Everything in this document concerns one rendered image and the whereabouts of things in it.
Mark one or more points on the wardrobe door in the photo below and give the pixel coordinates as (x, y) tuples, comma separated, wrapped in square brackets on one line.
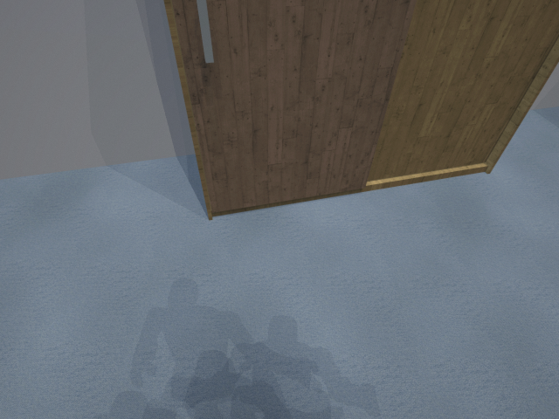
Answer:
[(294, 103), (465, 68)]

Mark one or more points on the handle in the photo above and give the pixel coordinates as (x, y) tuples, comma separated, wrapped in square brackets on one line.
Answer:
[(205, 30)]

